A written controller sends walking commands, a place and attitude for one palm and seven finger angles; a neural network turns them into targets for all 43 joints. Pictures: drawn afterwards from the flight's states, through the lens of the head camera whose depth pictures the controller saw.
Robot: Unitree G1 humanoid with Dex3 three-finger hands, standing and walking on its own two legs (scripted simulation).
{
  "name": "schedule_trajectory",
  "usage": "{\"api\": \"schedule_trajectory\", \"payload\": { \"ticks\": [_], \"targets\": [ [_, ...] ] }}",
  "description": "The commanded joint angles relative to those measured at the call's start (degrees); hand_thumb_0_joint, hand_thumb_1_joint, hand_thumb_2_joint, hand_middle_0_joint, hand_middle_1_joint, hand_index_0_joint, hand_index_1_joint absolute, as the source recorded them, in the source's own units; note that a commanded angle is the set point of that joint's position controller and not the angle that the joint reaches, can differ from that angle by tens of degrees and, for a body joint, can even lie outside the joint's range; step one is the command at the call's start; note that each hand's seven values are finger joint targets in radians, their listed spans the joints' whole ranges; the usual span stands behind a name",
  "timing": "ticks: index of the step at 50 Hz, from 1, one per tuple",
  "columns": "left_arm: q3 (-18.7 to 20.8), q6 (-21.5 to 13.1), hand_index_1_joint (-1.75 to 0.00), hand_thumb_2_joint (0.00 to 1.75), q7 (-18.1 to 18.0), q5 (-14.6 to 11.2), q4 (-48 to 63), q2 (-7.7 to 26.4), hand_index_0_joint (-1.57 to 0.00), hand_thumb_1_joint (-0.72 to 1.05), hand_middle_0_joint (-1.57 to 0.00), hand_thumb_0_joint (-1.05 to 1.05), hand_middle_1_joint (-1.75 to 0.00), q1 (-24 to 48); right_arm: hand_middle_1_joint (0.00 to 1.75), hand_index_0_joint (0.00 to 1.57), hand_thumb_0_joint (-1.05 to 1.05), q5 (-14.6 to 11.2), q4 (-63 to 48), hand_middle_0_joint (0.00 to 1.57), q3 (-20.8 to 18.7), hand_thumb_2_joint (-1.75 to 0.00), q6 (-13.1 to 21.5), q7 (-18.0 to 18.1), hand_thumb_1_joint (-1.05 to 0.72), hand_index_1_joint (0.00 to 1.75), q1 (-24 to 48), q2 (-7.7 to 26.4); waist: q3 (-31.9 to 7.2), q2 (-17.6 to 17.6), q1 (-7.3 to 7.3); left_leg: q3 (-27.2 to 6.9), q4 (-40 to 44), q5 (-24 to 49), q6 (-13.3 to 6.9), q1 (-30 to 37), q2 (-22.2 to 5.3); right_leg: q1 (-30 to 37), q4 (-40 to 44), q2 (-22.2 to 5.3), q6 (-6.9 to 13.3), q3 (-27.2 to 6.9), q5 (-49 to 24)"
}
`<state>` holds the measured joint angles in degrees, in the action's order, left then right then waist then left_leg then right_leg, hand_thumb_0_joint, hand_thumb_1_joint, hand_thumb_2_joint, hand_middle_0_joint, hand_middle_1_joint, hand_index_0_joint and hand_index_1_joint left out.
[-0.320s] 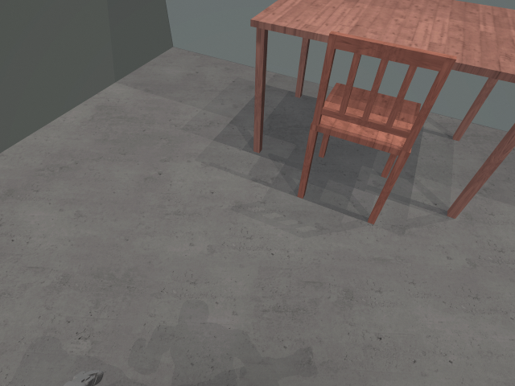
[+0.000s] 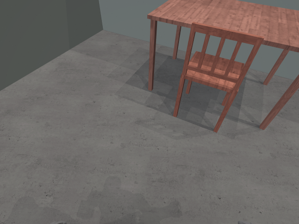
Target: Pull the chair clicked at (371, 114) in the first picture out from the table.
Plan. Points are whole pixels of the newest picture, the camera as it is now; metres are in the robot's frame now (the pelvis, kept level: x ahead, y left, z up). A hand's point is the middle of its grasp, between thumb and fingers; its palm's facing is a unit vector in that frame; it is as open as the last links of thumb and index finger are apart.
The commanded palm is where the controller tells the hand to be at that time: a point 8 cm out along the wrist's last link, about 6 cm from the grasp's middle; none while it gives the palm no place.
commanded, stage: stand and wait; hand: left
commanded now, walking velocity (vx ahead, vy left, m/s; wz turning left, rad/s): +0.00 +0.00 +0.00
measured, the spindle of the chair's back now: (217, 55) +1.10 -0.36 -0.10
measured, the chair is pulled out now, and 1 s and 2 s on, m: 0.00 0.00 0.00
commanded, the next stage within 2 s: look at it before walking up in 0.50 s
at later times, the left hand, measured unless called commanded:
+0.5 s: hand out of the picture +0.06 +0.23 -0.15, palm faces -0.02 -0.94 -0.34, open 7.4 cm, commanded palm none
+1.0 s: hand out of the picture +0.07 +0.22 -0.15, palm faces -0.02 -0.94 -0.33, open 7.4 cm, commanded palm none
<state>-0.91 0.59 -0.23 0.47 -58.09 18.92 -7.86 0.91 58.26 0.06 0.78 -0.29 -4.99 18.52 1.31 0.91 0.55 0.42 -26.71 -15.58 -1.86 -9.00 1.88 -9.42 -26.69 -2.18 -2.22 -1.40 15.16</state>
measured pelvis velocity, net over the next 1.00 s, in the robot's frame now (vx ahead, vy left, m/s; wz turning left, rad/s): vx -0.01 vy -0.02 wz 0.00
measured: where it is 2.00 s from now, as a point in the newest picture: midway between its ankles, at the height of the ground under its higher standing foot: outside the picture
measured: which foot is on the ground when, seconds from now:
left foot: down 0.00-1.00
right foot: down 0.00-1.00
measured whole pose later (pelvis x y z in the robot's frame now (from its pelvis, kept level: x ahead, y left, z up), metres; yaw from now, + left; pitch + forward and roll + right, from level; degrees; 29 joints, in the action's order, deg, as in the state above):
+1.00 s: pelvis -0.01 -0.02 +0.01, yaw +0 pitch -2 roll +0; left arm -0.5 -0.2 -0.1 0.4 -62.3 19.2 -7.4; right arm 0.6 64.1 0.1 0.7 -0.2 -6.2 19.5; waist 2.0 0.2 0.1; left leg -0.3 -21.5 -12.0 0.4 -7.3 -0.1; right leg -8.2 -22.4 -0.2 -0.2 -0.6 12.0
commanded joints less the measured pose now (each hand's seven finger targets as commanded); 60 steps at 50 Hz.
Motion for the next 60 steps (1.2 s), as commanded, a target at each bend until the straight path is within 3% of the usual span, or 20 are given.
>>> {"api": "schedule_trajectory", "payload": {
  "ticks": [1,15,60],
  "targets": [
    [3.0,-1.5,-0.30,0.90,-0.6,0.2,3.8,11.9,-0.20,0.90,-0.20,0.00,-0.30,2.9,0.30,0.20,0.00,-0.2,-3.5,0.20,-2.7,-0.90,1.3,1.0,-0.90,0.30,3.4,12.4,-3.6,-1.2,-0.56,-6.0,6.0,12.5,-0.9,0.0,-7.9,0.6,3.5,-4.1,3.4,-2.9,-10.5],
    [2.8,-1.7,-0.30,0.90,-0.5,0.1,0.9,12.2,-0.20,0.90,-0.20,0.00,-0.30,2.3,0.30,0.20,0.00,-0.5,0.0,0.20,-2.4,-0.90,1.1,0.9,-0.90,0.30,2.2,12.8,-2.0,-0.8,-0.51,-6.5,8.1,7.2,-0.5,-0.7,-8.1,0.3,6.2,-4.5,3.6,-4.1,-6.7],
    [2.9,-2.1,-0.30,0.90,-0.4,0.1,-0.7,12.3,-0.20,0.90,-0.20,0.00,-0.30,2.8,0.30,0.20,0.00,-0.5,2.2,0.20,-1.9,-0.90,1.1,1.0,-0.90,0.30,1.8,12.7,-2.9,-0.5,-0.52,-5.9,9.1,11.3,0.5,2.5,-8.7,1.3,8.7,-4.7,3.8,-4.9,-10.4]
  ]
}}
